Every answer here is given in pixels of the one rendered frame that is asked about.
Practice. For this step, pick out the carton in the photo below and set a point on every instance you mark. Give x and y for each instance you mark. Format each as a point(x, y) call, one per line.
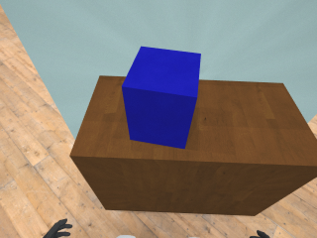
point(160, 93)

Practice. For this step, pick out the robot left hand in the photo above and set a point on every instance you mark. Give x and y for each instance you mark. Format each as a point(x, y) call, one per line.
point(53, 232)

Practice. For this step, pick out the pedestal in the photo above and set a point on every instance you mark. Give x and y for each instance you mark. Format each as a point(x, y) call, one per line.
point(247, 148)

